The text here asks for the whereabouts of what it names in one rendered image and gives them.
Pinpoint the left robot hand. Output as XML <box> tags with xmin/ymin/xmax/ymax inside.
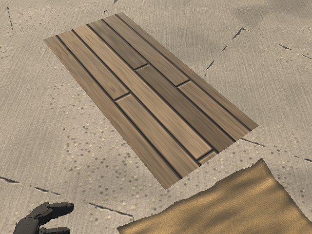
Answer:
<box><xmin>13</xmin><ymin>202</ymin><xmax>74</xmax><ymax>234</ymax></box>

